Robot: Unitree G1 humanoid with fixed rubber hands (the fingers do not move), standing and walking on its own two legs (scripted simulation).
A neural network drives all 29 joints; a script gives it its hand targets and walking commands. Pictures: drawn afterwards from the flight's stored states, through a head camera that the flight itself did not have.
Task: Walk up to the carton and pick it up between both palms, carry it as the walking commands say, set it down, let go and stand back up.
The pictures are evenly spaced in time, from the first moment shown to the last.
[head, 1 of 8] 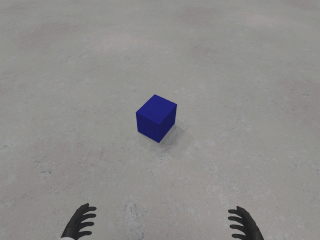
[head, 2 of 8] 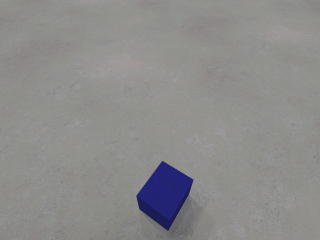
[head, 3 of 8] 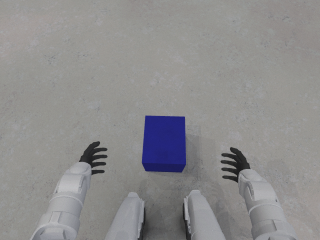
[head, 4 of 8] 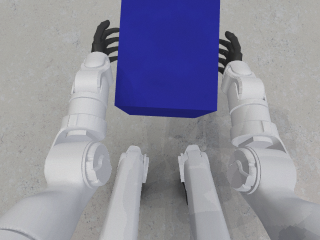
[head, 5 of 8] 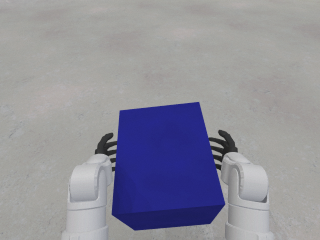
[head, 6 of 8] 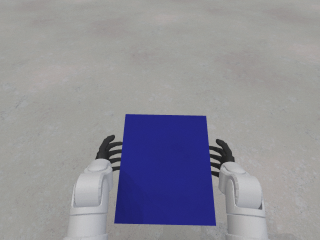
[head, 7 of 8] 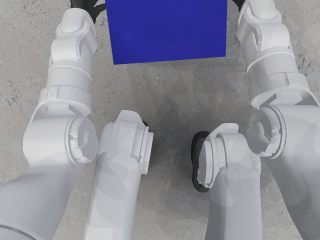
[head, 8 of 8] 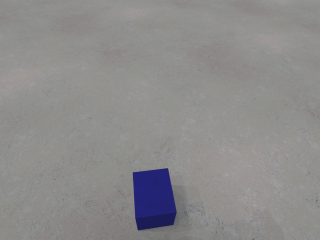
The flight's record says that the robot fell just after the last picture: no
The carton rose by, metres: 0.68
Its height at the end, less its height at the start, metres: +0.00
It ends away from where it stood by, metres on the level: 0.56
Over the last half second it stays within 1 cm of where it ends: yes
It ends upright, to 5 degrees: yes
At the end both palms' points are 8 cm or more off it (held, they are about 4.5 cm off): yes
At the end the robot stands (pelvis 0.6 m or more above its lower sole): yes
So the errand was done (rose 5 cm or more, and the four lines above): yes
